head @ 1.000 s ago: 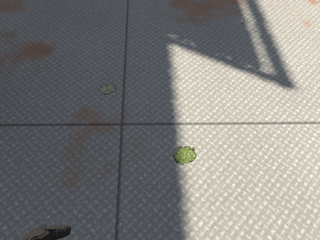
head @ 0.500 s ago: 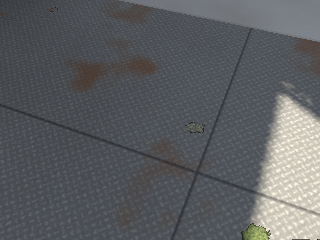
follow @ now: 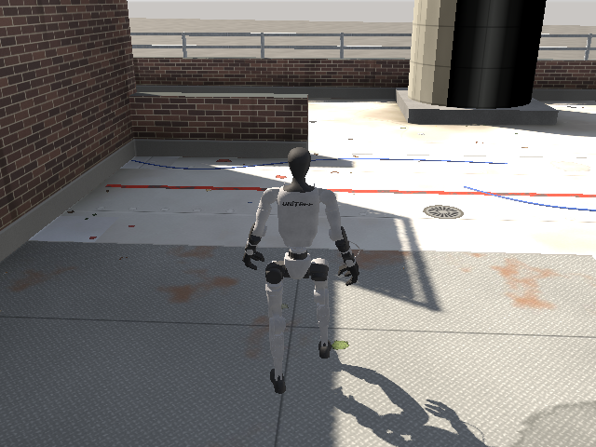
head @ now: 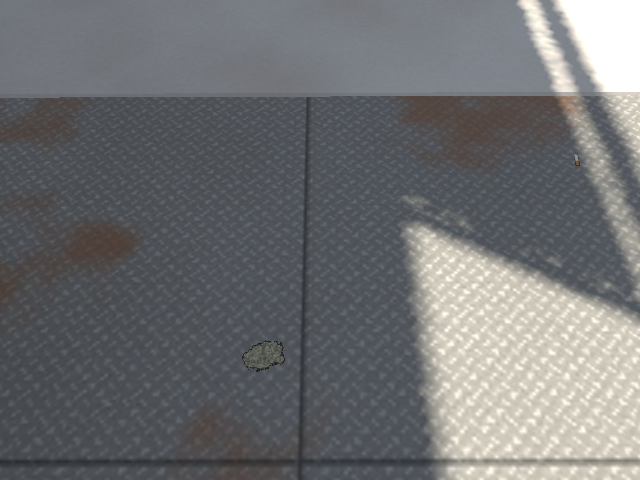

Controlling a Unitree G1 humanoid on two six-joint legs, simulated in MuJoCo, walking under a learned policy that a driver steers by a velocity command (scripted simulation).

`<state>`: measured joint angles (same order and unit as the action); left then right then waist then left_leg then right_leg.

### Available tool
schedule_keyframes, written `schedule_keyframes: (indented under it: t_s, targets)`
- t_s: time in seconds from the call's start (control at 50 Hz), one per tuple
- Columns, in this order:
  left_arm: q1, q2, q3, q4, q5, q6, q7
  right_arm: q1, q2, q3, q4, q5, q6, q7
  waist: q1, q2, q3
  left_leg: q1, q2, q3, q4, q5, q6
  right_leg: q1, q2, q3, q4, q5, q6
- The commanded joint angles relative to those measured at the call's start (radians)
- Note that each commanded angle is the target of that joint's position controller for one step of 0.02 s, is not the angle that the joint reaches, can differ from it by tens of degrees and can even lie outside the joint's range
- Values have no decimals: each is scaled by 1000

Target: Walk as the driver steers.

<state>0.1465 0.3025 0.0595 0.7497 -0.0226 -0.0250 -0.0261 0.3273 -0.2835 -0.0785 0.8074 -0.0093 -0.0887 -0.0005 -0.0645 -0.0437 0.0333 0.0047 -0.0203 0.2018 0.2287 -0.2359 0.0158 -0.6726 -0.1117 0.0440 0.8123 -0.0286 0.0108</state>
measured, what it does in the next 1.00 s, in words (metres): walks ahead: right foot, then left foot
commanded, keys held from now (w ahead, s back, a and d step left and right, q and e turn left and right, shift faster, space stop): w+e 0.40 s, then w+q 0.42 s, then q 0.18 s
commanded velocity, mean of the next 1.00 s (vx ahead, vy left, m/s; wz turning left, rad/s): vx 0.47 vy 0.00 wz -0.12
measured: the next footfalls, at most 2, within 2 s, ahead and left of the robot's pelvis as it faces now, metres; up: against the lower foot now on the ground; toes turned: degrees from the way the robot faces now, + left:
right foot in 0.16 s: +0.25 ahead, -0.14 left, +0.00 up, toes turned -9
left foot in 0.70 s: +0.60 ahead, -0.01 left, +0.00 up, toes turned -13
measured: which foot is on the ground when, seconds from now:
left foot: down 0.00-0.18, up 0.20-0.68, down 0.70-1.00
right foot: up 0.00-0.14, down 0.16-0.72, up 0.74-1.00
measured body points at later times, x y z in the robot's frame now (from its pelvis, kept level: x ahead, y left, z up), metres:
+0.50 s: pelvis +0.27 -0.07 +0.00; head +0.30 -0.10 +0.45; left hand +0.41 +0.19 -0.10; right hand +0.40 -0.37 -0.09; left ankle +0.50 +0.06 -0.68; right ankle +0.21 -0.14 -0.74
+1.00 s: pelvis +0.56 -0.08 +0.00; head +0.61 -0.07 +0.45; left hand +0.79 +0.16 -0.09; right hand +0.60 -0.37 -0.11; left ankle +0.56 -0.01 -0.74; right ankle +0.70 -0.27 -0.68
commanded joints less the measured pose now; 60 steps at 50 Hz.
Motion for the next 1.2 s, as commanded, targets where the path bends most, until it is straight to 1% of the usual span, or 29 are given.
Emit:
schedule_keyframes:
  t_s: [0.02, 0.1, 0.12, 0.16, 0.18, 0.2, 0.22, 0.24, 0.26, 0.3, 0.4, 0.46, 0.58, 0.64, 0.68, 0.7, 0.72, 0.74, 0.76, 0.78, 0.8, 0.84, 0.92, 1.0, 1.08, 1.14, 1.16, 1.18, 1.2]
  targets:
    - [-81, 26, -4, -90, 1, -8, -20, -54, -168, -42, -58, 14, -7, -9, 10, 78, 64, -43, 301, -65, -108, 276, 148, 19, -10, -23, -105, 46, -24]
    - [-118, 58, 9, -135, 4, -2, -35, -37, -206, -56, -34, 36, 21, -11, 25, 97, 50, 75, 324, -18, 19, 522, 113, 58, 42, -93, -167, -106, -84]
    - [-78, 78, 21, -134, 5, 2, -34, -44, -222, -60, -36, 40, 28, -13, 55, 114, 8, 86, 319, -2, 110, 699, 100, 136, 81, -128, -164, -159, -106]
    - [207, 173, 80, -61, -2, 10, -18, -54, -202, -49, -44, 43, 41, -18, 205, 84, -151, -56, 249, 50, 511, 786, 41, 551, 177, -151, -235, -124, -172]
    - [309, 285, 113, -40, -10, 20, 5, -14, -118, -20, -78, 5, 33, -19, 202, -112, -225, -393, 163, 57, 870, 261, -23, 853, -22, 202, -279, -143, -270]
    - [249, 329, 106, -85, -7, 2, -1, 10, -48, 11, -122, 0, 0, -12, 122, -230, -368, -690, -31, -164, 1135, -372, -61, 1041, -212, 769, -471, -362, -444]
    - [242, 231, 77, -94, -3, -16, -12, -102, -145, -9, -136, 37, -28, 1, 188, -82, -333, -796, 24, -299, 1170, -324, -38, 1019, -216, 740, -549, -396, -394]
    - [218, 189, 65, -87, 2, -30, -13, -151, -151, -8, -153, 56, -45, 6, 171, -59, -208, -828, 63, -284, 1118, -239, -11, 906, -184, 598, -545, -346, -356]
    - [156, 161, 56, -91, 2, -36, -11, -152, -139, -7, -142, 36, -52, -3, 123, 22, -131, -779, 108, -285, 1024, -162, -5, 761, -137, 485, -538, -240, -318]
    - [73, 113, 38, -119, 18, -38, -1, -125, -151, -18, -125, 5, -36, -7, 62, -11, -88, -648, 146, -293, 911, -78, -16, 585, -79, 365, -565, -62, -294]
    - [119, 152, 50, -101, 10, -43, 29, -206, -94, -3, -151, -8, -5, -7, 73, 4, -43, -633, 109, -261, 659, 109, -84, 472, -22, 243, -599, 95, -288]
    - [144, 127, 38, -75, 10, -42, 37, -274, -57, 17, -150, 3, -12, 10, 115, -38, -30, -562, 91, -236, 430, 332, -85, 461, 14, 149, -608, 26, -235]
    - [238, 150, 39, -3, 14, -41, 32, -390, -86, 20, -189, 25, -25, 42, 170, -28, 35, -659, 84, -230, 303, 307, -5, 672, -103, 171, -576, 45, -223]
    - [221, 165, 45, 12, 15, -30, 39, -336, -102, 15, -187, 28, -25, 56, 130, -41, 14, -615, 55, -208, 285, 171, 50, 763, -125, 129, -495, 295, -190]
    - [182, 168, 43, 2, 21, -19, 45, -143, -151, -15, -135, 22, -20, 51, 23, -27, -121, -332, -23, -148, 262, 178, 100, 738, -65, 45, -259, 638, -152]
    - [181, 145, 29, -19, 33, -18, 52, 5, -198, -30, -108, 18, -16, 45, -39, 30, -235, -66, 69, -287, 283, 225, 151, 584, -26, 7, -20, 506, -117]
    - [294, 63, 4, -46, 41, -38, 44, 81, -294, -54, -104, 15, -13, 45, 9, 265, -349, 290, 299, -762, 232, 95, 327, 187, 150, -42, 369, -48, -26]
    - [258, 81, -1, -44, 34, -61, 34, 110, -213, -35, -87, 36, -9, 49, -19, 279, -371, 375, 343, -1011, 77, -104, 351, -8, 192, 65, 478, -500, -18]
    - [161, 139, 12, -72, 1, -82, 20, 49, -170, -21, -102, 35, -5, 43, -29, 200, -224, 272, 327, -903, 53, -180, 303, -97, 128, 99, 511, -442, -33]
    - [88, 135, 8, -89, -3, -95, 16, -6, -158, -17, -120, 24, 1, 39, -17, 104, -133, 134, 288, -793, 38, -128, 274, -87, 88, 79, 462, -371, -42]
    - [55, 129, 10, -97, 17, -102, 17, -44, -142, -10, -128, 18, 5, 37, 9, 50, -61, 12, 252, -714, 18, -30, 264, -68, 60, 65, 378, -325, -38]
    - [72, 121, 17, -101, 41, -93, 24, -87, -128, -1, -147, 8, 6, 30, 61, 92, -39, -108, 196, -621, -5, 227, 254, 30, 35, 55, 271, -273, -12]
    - [63, 74, 6, -109, 48, -65, 42, -75, -180, -20, -135, 15, 18, 3, 81, 101, -63, -226, 136, -447, 54, 751, 244, 108, 84, 1, 86, -199, 64]
    - [-62, 47, -3, -133, 35, -58, 36, -18, -183, -27, -109, 37, 63, -28, 31, 132, -108, -252, 72, -432, 111, 635, 153, 216, 157, 1, -165, 46, 70]
    - [-118, 83, 10, -149, 31, -65, 22, -9, -170, -29, -109, 31, 91, -45, 29, 153, -103, -159, 100, -570, 191, 474, 131, 231, 173, 62, -308, 33, 49]
    - [-15, 117, 26, -123, 43, -84, 27, -76, -140, -22, -149, 28, 96, -46, 96, 151, -137, -141, 54, -610, 367, 404, 86, 391, 117, 72, -457, 147, -12]
    - [50, 168, 35, -123, 61, -84, 38, -63, -92, -5, -174, 12, 92, -42, 104, 33, -249, -256, -14, -535, 580, 164, 42, 632, -59, 204, -409, 439, -85]
    - [56, 185, 33, -126, 79, -65, 45, 138, -39, 10, -161, 18, 87, -37, 18, -210, -348, -509, -162, -435, 830, -511, -20, 897, -315, 497, -351, 769, -294]
    - [67, 142, 34, -120, 38, -45, 41, 197, -150, -6, -135, 23, 94, -30, 24, -186, -388, -565, -66, -399, 970, -494, -49, 857, -379, 610, -376, 533, -337]
Velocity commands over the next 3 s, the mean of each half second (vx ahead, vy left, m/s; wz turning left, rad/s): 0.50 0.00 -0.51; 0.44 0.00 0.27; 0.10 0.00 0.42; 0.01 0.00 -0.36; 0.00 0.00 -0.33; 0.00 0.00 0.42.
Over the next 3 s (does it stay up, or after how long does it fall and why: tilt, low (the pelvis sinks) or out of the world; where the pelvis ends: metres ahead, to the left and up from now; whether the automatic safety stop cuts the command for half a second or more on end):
stays up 0.73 -0.07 -0.01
